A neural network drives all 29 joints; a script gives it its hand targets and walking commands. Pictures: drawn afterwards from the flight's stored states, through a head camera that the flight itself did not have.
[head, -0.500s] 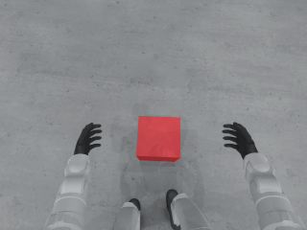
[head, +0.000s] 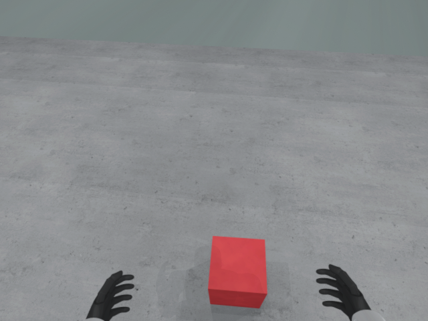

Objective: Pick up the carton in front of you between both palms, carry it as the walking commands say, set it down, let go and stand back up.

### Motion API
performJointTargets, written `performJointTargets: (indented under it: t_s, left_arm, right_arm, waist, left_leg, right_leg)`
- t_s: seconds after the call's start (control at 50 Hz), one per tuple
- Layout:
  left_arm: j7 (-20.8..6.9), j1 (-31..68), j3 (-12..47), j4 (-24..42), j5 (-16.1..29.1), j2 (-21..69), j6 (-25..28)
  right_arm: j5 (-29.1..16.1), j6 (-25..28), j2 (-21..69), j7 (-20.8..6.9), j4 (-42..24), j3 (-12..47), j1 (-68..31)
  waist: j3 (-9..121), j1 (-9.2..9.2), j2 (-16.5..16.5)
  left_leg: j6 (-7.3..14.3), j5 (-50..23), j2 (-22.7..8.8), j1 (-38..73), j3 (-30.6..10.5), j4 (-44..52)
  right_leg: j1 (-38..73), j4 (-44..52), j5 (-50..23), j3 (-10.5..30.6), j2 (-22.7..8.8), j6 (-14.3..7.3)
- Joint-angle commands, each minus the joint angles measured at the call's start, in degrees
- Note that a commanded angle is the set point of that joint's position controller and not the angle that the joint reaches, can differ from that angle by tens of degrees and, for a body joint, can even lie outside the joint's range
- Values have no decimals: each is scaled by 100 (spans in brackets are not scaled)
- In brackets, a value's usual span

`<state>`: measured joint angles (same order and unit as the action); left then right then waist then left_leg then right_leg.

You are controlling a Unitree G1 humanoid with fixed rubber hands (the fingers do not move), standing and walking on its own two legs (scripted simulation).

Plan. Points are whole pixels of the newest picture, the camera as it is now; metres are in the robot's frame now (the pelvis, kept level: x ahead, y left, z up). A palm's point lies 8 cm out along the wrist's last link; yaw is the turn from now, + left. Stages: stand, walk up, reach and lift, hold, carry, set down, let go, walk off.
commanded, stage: let go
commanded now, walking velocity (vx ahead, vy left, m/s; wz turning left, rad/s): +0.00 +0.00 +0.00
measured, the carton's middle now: (236, 273) +0.40 -0.06 -0.65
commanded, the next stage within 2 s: stand in 0.32 s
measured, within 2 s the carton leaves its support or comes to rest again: neither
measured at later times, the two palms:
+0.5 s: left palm out of the picture +0.13 +0.24 -0.10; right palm out of the picture +0.14 -0.28 -0.09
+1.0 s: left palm out of the picture +0.15 +0.22 -0.13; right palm out of the picture +0.08 -0.29 -0.13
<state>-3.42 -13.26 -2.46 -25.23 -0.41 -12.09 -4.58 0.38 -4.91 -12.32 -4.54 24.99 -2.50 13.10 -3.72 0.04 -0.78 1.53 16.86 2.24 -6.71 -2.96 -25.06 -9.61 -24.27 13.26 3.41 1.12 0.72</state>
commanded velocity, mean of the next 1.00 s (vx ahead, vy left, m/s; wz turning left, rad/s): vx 0.00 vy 0.00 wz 0.00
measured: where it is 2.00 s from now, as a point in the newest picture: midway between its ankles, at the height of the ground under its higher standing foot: outside the picture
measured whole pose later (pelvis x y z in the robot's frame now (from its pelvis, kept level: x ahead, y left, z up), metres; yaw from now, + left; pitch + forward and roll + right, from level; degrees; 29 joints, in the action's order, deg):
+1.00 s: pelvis +0.05 -0.02 -0.02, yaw -6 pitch +3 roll +0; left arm 1.7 -18.3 -0.1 -44.5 -1.0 -14.0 1.0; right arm 0.9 0.1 -15.4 3.2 40.6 0.7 21.4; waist 4.5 -1.2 -0.4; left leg -0.3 26.7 -1.4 -11.2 3.3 -34.6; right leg -18.2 -38.1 22.9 6.9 4.6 -1.3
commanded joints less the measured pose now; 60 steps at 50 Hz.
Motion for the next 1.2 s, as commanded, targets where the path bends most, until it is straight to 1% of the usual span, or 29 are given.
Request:
performJointTargets:
  t_s: [0.0, 0.08, 0.2, 0.22, 0.24, 0.3, 0.32, 0.34, 0.36, 0.38, 0.44, 0.48, 0.52, 0.7, 0.8, 0.96, 1.18]
  left_arm:
    - [-35, 371, -73, 640, 21, -400, -89]
    - [-44, 344, -110, 648, -1, -409, -207]
    - [-21, 283, -159, 637, -66, -439, -242]
    - [89, 1, -134, 287, -3, -476, -82]
    - [141, 54, -97, 359, 12, -476, -46]
    - [184, 265, -42, 487, 46, -470, -7]
    - [390, -502, -171, -580, -240, -885, 322]
    - [468, -458, -194, -600, -303, -1086, 484]
    - [461, -248, -168, -618, -294, -973, 609]
    - [433, -197, -125, -691, -253, -850, 717]
    - [347, -172, -70, -964, -142, -778, 944]
    - [355, -291, -64, -1121, -119, -826, 980]
    - [378, -460, -49, -1260, -109, -864, 959]
    - [454, -750, 24, -1519, -84, -883, 784]
    - [492, -759, 44, -1580, -61, -870, 709]
    - [533, -706, 69, -1662, -58, -857, 601]
    - [553, -712, 109, -1875, -61, -861, 515]
  right_arm:
    - [75, -107, -579, -3, -555, -212, -280]
    - [129, -227, -582, 20, -592, -249, -244]
    - [89, -251, -546, 41, -651, -230, -232]
    - [228, -546, -697, 199, -953, -244, -429]
    - [155, -614, -696, 262, -914, -189, -243]
    - [80, -680, -639, 346, -900, -76, -225]
    - [199, 49, -863, 502, -50, -128, 108]
    - [326, 340, -842, 596, 43, -116, 307]
    - [343, 528, -866, 625, 144, -105, 208]
    - [314, 662, -877, 633, 212, -96, 115]
    - [207, 887, -885, 609, 443, -59, 116]
    - [166, 926, -940, 621, 583, -50, 236]
    - [132, 902, -959, 644, 693, -27, 378]
    - [57, 718, -1007, 731, 957, 77, 808]
    - [41, 649, -1003, 767, 1080, 113, 952]
    - [53, 543, -983, 793, 1290, 140, 1085]
    - [79, 458, -945, 774, 1670, 160, 1249]
  waist:
    - [-56, -49, -79]
    - [-38, -55, 42]
    - [157, 13, -51]
    - [451, 152, 87]
    - [458, 65, -74]
    - [409, 10, -117]
    - [157, -8, -303]
    - [-248, -116, -137]
    - [-320, -86, -90]
    - [-134, -65, -29]
    - [824, -112, 213]
    - [1065, -114, 173]
    - [1090, -108, 95]
    - [857, -96, 2]
    - [817, -100, 20]
    - [662, -116, 83]
    - [446, -135, 128]
  left_leg:
    - [-215, -591, -218, -775, 117, 763]
    - [-217, -941, -193, -583, 116, 654]
    - [-252, -1493, -138, -327, 128, 482]
    - [-258, -2033, -149, -75, 93, 246]
    - [-289, -2162, -140, -21, 110, 178]
    - [-295, -2040, -81, -118, 142, 186]
    - [-327, 911, -606, -333, 153, 188]
    - [-287, 1455, -676, -566, -176, 323]
    - [-226, 1434, -745, -740, -296, 300]
    - [-193, 1184, -788, -705, -360, 228]
    - [-206, -86, -772, -301, -254, -162]
    - [-214, -729, -776, -242, -191, -340]
    - [-213, -1144, -779, -253, -125, -470]
    - [-180, -1841, -796, -424, 115, -703]
    - [-148, -1994, -781, -396, 240, -747]
    - [-101, -1585, -753, -385, 364, -659]
    - [-51, -1051, -742, -317, 425, -456]
  right_leg:
    - [934, 70, -583, -398, 222, 21]
    - [1027, 62, -836, -375, 229, 25]
    - [1059, 49, -1229, -312, 219, -3]
    - [929, -123, -1142, -336, 361, 73]
    - [824, -147, -1140, -283, 339, 25]
    - [615, -161, -1217, -250, 309, 4]
    - [-543, 197, 235, 266, -436, 171]
    - [-974, 341, 935, 448, -443, 148]
    - [-1218, 312, 953, 502, -420, 113]
    - [-1201, 240, 651, 527, -410, 59]
    - [-807, -135, -927, 635, -445, -80]
    - [-657, -378, -1645, 666, -432, -150]
    - [-660, -529, -1906, 657, -391, -191]
    - [-812, -894, -2041, 651, -280, -253]
    - [-798, -1007, -2147, 681, -249, -286]
    - [-824, -1015, -1987, 773, -218, -336]
    - [-883, -887, -1674, 897, -195, -360]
